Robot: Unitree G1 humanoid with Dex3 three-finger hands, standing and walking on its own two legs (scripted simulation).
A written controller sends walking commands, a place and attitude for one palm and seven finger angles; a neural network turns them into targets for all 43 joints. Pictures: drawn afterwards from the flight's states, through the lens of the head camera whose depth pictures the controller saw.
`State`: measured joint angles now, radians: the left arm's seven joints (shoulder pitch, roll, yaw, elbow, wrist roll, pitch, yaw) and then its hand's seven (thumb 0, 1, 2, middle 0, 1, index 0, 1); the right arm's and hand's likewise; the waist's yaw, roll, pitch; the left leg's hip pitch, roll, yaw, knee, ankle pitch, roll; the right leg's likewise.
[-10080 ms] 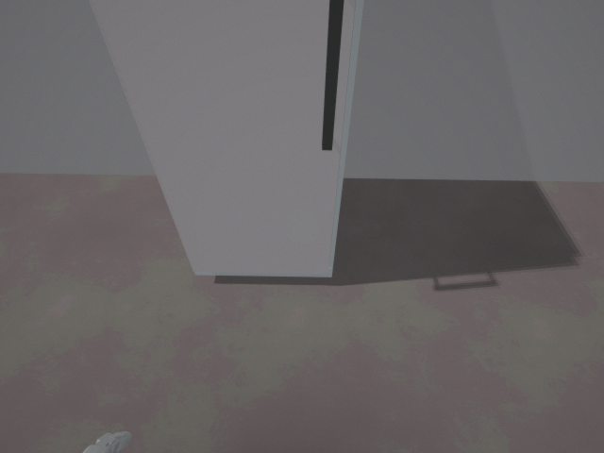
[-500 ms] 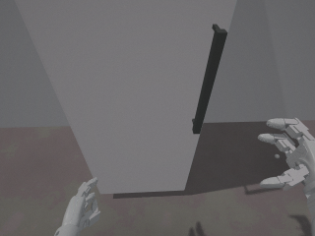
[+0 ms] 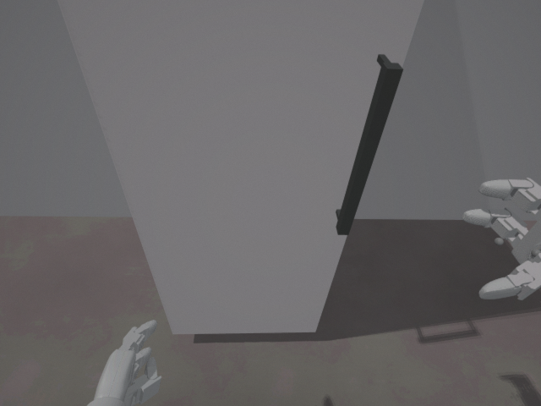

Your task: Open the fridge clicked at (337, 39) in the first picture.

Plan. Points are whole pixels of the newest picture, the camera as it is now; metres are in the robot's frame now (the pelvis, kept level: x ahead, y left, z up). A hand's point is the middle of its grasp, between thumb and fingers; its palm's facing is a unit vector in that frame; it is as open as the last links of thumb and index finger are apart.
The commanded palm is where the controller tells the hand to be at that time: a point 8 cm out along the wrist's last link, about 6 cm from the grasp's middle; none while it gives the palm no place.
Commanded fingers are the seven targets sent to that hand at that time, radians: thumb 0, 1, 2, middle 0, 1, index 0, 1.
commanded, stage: raise the hand to about handle height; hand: right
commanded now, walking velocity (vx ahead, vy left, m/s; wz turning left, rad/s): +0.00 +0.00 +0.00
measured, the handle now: (359, 158) +0.52 -0.16 +0.12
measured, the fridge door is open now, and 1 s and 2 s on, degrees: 0 0 0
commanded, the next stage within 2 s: move the hooked fingers beside the handle in 0.30 s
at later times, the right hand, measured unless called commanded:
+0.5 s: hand (488, 234) +0.29 -0.27 +0.18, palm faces +0.03 +1.00 -0.05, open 14.0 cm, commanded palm +0.26 -0.31 +0.18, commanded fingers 0.00 0.50 -0.30 0.30 1.20 0.30 1.20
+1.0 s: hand (459, 206) +0.34 -0.25 +0.18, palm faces +0.02 +1.00 -0.02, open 14.0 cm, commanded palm +0.32 -0.30 +0.17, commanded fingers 0.00 0.50 -0.30 0.30 1.20 0.30 1.20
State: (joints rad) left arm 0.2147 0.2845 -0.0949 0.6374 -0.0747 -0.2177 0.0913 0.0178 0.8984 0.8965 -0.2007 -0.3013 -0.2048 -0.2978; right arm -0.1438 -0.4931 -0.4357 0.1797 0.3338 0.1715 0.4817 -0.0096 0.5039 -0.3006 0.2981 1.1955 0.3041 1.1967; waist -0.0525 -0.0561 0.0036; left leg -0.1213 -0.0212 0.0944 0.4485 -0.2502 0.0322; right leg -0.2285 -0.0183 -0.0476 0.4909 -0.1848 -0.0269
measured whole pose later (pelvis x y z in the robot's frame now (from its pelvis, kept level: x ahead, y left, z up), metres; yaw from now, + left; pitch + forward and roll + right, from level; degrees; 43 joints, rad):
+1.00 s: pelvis +0.01 +0.00 +0.00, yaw +1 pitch -3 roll +1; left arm 0.22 0.27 -0.09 0.65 -0.07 -0.17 0.11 0.02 0.90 0.90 -0.20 -0.30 -0.20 -0.30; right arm -0.32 -0.45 -0.37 0.33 0.28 0.16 0.39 -0.01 0.50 -0.30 0.30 1.20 0.30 1.20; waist -0.03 -0.03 -0.01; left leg -0.13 -0.02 0.08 0.44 -0.26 0.03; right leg -0.23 -0.01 -0.06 0.47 -0.19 -0.03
